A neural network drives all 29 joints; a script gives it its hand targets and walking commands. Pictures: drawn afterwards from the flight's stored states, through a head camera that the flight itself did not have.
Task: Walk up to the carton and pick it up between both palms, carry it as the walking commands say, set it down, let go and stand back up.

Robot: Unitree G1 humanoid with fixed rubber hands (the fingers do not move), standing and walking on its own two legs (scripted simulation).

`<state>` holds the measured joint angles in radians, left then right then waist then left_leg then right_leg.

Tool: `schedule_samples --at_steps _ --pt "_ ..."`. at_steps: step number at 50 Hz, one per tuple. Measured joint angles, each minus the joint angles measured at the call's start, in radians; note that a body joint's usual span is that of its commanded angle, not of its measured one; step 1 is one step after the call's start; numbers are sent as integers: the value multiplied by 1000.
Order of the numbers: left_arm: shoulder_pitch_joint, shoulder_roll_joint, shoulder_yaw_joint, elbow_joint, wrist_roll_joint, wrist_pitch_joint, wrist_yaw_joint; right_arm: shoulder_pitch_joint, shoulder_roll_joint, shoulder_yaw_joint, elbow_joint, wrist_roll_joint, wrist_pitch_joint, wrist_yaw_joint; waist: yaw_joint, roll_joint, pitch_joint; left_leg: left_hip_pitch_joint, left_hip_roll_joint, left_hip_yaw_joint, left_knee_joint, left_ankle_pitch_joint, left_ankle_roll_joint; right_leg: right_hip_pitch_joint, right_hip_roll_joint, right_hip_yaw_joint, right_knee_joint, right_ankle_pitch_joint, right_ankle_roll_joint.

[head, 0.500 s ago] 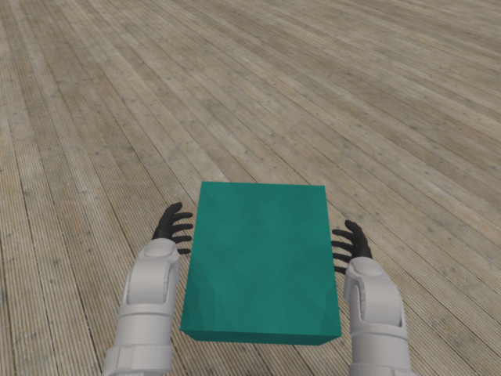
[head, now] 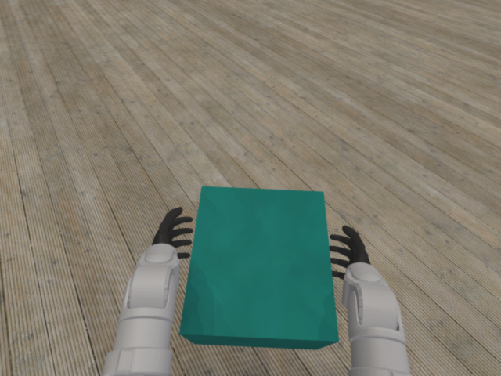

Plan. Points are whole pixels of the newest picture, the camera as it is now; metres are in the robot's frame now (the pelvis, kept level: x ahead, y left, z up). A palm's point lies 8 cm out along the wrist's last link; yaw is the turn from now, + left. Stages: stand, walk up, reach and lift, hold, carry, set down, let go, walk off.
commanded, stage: carry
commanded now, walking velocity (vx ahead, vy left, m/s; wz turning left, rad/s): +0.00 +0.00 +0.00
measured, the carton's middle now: (259, 268) +0.32 +0.00 -0.05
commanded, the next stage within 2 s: none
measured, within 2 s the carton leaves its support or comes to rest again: neither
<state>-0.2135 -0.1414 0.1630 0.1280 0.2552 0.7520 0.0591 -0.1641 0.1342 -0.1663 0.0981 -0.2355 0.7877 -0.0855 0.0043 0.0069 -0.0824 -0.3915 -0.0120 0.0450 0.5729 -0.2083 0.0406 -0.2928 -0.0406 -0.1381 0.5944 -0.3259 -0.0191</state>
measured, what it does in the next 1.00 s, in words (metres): stands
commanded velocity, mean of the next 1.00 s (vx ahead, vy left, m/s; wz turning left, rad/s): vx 0.00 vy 0.06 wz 0.00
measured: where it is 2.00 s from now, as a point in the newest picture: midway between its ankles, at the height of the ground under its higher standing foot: outside the picture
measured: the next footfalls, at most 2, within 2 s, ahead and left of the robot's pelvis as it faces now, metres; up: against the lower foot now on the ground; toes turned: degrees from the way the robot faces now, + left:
left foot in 1.60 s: +0.04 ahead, +0.16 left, +0.00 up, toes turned +5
right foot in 1.96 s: -0.06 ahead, -0.02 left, +0.00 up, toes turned -8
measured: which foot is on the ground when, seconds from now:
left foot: down 0.00-1.00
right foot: down 0.00-1.00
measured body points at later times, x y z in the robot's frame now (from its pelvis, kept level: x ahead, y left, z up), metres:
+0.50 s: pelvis +0.00 +0.00 +0.00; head -0.02 +0.00 +0.45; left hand +0.30 +0.16 +0.04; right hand +0.29 -0.16 +0.03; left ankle +0.06 +0.10 -0.73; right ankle -0.01 -0.10 -0.73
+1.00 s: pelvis +0.00 +0.00 +0.00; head -0.03 +0.00 +0.45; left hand +0.29 +0.16 +0.09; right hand +0.28 -0.16 +0.10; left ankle +0.06 +0.10 -0.73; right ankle -0.01 -0.10 -0.73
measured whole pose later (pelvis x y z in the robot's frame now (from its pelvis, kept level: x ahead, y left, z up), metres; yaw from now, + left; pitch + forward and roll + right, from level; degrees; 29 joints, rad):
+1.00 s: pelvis +0.00 +0.00 +0.00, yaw +0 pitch +0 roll +0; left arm -0.19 -0.14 0.14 -0.19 0.12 1.02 0.10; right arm -0.17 0.13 -0.13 -0.31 -0.06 1.10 -0.25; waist 0.00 0.01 -0.09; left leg -0.38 -0.01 0.05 0.58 -0.21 0.04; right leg -0.28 -0.04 -0.14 0.59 -0.32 -0.02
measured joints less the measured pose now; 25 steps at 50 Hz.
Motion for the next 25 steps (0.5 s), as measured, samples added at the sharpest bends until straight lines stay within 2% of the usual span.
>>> schedule_samples --at_steps 25 --pt "3 0 0 0 0 5 0 2 0 0 -16 12 3 -4 1 5 0 11 0 0 -3 3 0 9 0 0 0 0 0"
